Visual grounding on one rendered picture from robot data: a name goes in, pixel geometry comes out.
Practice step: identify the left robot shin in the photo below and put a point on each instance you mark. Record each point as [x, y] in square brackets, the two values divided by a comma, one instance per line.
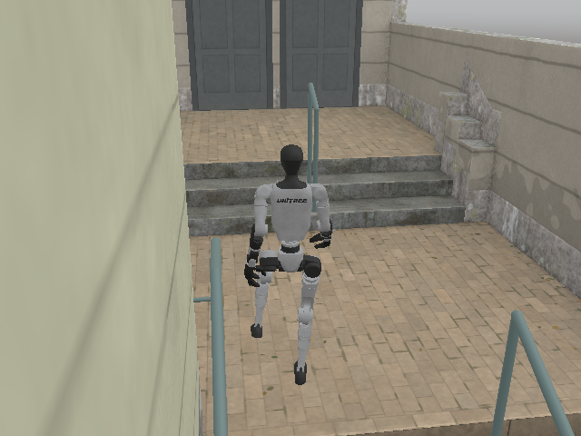
[261, 295]

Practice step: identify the right robot hand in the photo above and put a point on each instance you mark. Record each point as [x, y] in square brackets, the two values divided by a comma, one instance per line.
[316, 238]

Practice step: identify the left robot hand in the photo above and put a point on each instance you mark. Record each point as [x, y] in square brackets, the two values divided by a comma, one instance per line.
[249, 274]

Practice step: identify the right robot upper arm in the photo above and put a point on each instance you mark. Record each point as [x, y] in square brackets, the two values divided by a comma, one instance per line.
[323, 207]

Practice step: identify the right robot forearm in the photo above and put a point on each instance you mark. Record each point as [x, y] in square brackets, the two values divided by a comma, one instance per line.
[326, 236]

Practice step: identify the robot right foot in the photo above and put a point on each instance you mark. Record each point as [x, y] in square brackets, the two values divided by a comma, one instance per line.
[300, 377]

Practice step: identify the left robot upper arm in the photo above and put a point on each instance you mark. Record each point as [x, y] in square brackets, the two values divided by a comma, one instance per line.
[262, 193]

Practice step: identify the left robot forearm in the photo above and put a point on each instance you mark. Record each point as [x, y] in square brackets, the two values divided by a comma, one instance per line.
[254, 248]

